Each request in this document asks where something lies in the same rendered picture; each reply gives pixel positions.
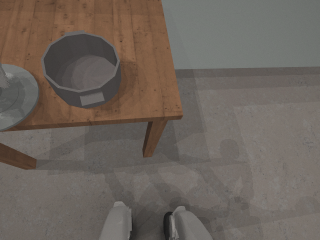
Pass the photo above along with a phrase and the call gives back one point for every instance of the robot right foot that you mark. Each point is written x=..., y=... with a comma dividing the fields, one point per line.
x=166, y=224

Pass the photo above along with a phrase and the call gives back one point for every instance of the table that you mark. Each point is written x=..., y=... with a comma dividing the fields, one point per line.
x=148, y=90

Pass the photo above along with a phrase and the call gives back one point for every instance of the pot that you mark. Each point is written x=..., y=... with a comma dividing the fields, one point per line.
x=83, y=69

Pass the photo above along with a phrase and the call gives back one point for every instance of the robot right shin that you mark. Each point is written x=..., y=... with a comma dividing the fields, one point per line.
x=179, y=208

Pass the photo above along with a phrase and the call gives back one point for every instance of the robot left hand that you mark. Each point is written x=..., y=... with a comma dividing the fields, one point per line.
x=4, y=83

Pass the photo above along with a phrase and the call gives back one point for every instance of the lid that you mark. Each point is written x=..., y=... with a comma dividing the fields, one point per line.
x=18, y=100

